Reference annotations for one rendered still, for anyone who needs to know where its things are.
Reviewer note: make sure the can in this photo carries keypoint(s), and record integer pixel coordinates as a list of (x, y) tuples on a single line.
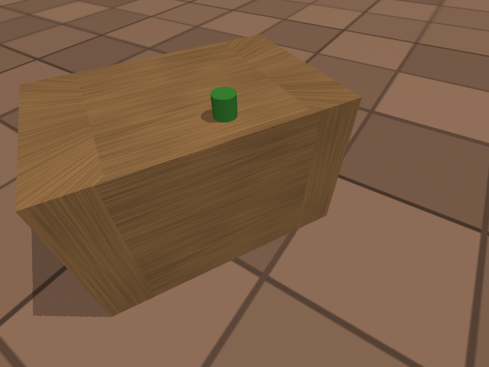
[(224, 104)]

